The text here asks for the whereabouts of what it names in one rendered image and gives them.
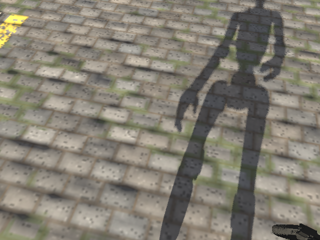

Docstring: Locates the robot right hand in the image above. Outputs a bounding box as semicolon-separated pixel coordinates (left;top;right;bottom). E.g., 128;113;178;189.
272;223;320;240

